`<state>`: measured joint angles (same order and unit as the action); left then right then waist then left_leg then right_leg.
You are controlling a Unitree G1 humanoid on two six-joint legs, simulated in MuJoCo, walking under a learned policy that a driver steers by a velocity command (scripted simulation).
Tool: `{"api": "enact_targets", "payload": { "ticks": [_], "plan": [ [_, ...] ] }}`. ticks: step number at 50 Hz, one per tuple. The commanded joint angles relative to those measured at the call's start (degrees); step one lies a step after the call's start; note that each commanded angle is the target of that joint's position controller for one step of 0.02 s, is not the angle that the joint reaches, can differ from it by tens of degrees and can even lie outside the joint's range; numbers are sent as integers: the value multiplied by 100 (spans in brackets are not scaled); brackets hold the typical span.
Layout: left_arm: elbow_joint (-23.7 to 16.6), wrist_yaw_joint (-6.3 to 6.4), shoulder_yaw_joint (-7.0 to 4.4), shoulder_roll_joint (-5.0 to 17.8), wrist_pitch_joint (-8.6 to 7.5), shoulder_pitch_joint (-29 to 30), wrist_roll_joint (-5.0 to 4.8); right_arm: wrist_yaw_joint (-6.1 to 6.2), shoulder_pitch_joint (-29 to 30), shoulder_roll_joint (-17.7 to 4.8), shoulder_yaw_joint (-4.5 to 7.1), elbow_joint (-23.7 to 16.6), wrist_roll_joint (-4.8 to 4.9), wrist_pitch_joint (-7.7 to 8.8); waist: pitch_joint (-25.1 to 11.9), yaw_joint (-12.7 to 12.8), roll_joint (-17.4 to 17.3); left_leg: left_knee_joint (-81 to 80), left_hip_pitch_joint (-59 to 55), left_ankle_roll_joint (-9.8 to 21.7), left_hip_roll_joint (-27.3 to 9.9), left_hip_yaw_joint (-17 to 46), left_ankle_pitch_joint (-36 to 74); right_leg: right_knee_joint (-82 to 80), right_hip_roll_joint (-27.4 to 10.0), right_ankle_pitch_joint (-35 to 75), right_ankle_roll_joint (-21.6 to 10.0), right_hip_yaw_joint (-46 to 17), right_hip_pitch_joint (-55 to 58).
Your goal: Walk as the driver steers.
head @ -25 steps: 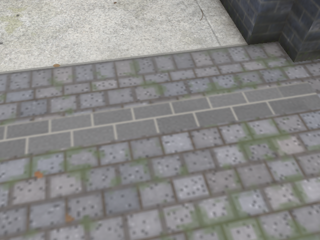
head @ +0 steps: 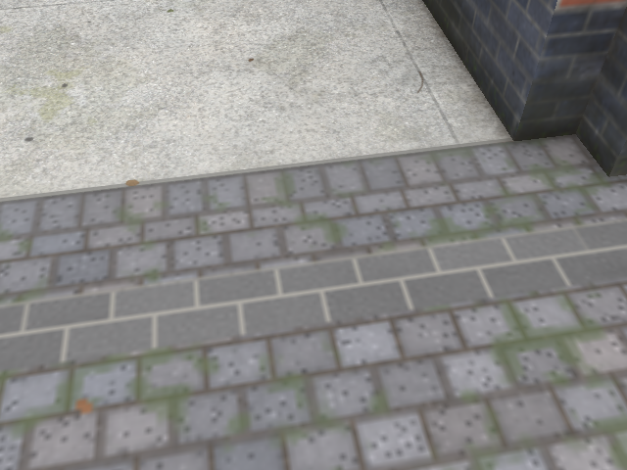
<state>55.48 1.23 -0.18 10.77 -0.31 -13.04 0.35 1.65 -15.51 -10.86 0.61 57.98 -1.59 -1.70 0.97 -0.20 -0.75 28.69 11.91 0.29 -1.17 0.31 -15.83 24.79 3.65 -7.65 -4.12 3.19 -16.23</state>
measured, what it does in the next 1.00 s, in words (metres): stands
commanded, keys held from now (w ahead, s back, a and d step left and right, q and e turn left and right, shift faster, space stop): no key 1.00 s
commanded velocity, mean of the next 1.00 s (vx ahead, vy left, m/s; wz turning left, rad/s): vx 0.01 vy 0.00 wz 0.00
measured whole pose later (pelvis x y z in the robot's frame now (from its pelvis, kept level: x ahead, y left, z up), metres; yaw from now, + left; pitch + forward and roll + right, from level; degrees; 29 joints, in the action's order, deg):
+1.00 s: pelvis +0.04 +0.02 +0.01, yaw +0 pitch -1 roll +0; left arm 67.2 2.4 0.1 7.3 -0.4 -16.5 0.4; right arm 2.7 -19.7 -7.0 -0.7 65.6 -0.6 0.8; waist 1.6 0.3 -0.3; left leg 22.5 5.2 1.5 1.2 -0.6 -15.9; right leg 22.6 1.6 -9.8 -1.7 1.1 -11.4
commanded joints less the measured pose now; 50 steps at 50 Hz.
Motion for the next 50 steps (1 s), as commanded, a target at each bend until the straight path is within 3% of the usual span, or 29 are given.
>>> {"api": "enact_targets", "payload": {
  "ticks": [1, 3, 5, 13, 28, 50],
  "plan": [
    [-106, -10, -131, 503, 9, -98, -45, -1, -347, -479, 44, 30, 56, 142, 521, 94, -456, -1273, 669, 300, -577, 805, -840, -784, -637, -900, 108, -881, 135],
    [61, -16, -140, 491, -19, -300, -1, 7, -200, -464, 32, 60, 87, 239, 316, 214, -476, -1444, 838, 187, -522, 734, -649, -564, -684, -319, 65, -866, 806],
    [186, -13, -147, 532, -55, -356, 27, 30, -265, -435, 28, 112, 108, 274, 227, 178, -263, -1317, 521, 176, -439, 607, -262, -614, -761, -250, 33, -938, 748],
    [548, 46, -83, 383, -61, -440, 5, 45, -561, -316, 2, 337, 95, 250, 267, 51, 57, -1156, 148, 267, -408, 508, 137, -709, -780, -191, 89, -928, 550],
    [941, 101, -42, 213, -35, -638, 2, 85, -733, -118, -63, 600, 100, 258, 338, 69, 25, -1123, 59, 271, -387, 461, 462, -593, -816, 166, 99, -894, 670],
    [1155, 132, -28, 53, -20, -735, 1, 117, -927, 17, -83, 760, 95, 266, 405, 54, 38, -1115, -51, 282, -381, 448, 621, -540, -827, 327, 121, -859, 712]
  ]
}}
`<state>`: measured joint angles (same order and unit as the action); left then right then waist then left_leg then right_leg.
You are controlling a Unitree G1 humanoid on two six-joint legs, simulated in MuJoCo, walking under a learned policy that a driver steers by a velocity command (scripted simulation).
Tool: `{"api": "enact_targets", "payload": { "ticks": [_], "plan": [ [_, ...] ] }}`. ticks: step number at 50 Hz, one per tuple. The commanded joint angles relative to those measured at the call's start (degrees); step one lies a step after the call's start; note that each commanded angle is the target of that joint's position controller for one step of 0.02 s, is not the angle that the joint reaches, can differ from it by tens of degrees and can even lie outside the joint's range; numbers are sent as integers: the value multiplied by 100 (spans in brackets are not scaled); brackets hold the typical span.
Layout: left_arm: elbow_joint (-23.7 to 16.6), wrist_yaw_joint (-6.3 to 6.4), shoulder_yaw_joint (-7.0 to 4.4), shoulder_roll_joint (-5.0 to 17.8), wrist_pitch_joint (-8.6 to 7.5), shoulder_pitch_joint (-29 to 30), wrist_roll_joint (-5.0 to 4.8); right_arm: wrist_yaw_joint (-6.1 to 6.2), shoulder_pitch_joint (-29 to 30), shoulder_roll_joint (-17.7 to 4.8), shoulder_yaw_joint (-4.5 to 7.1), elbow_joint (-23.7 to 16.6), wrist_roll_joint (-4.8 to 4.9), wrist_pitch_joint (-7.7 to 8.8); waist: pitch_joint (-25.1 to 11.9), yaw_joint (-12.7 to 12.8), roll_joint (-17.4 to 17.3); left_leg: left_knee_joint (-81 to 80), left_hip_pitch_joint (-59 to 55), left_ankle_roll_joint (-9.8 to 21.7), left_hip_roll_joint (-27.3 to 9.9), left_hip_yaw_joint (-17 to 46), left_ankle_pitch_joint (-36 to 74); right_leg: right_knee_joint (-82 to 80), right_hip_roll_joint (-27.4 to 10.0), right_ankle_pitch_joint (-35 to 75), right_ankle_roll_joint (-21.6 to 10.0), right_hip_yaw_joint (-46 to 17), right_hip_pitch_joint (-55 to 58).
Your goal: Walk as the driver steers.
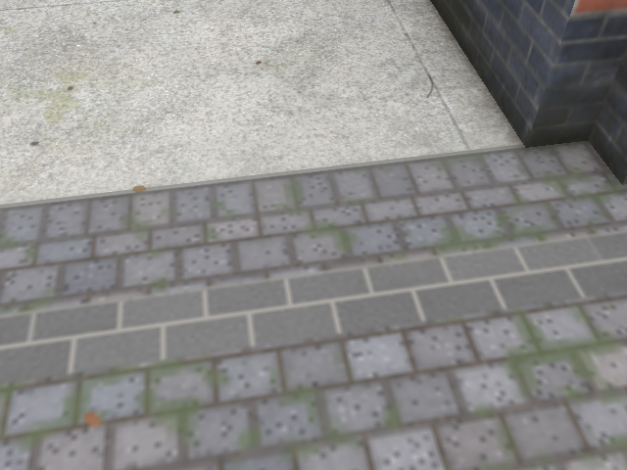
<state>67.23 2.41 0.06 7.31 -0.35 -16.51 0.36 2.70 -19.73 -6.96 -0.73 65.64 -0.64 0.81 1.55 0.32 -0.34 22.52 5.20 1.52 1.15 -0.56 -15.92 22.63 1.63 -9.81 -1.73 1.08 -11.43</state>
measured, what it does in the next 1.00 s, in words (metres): stands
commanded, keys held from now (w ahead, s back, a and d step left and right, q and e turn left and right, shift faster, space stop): no key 1.00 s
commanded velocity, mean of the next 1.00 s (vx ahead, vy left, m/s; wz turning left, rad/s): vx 0.00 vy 0.00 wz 0.00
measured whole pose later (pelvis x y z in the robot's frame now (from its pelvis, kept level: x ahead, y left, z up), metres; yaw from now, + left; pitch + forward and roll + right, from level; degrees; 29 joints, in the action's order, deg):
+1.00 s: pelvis +0.02 +0.01 +0.00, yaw +0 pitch -1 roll +0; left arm 67.9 2.6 0.3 6.5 -0.3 -17.9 0.3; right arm 2.8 -21.3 -5.9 -0.8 65.7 -0.6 1.5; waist 1.7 0.3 0.0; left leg 21.7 3.7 2.7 2.2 -0.7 -16.8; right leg 23.1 0.5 -11.4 -0.3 0.5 -10.5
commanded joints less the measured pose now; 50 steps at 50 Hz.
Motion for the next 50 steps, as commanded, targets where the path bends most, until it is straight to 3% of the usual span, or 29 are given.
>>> {"api": "enact_targets", "payload": {
  "ticks": [1, 50],
  "plan": [
    [-16, 14, -51, 394, -16, -394, 0, 13, -513, -369, 50, -3, 0, 16, 349, 1, -3, -499, 616, 159, -614, 535, 635, -322, -625, 547, -117, -646, 233],
    [69, 33, -22, 273, -8, -605, -9, 19, -735, -259, 38, 11, 6, 79, 407, -3, -14, -533, 441, 201, -632, 543, 1134, -186, -662, 754, -31, -555, 266]
  ]
}}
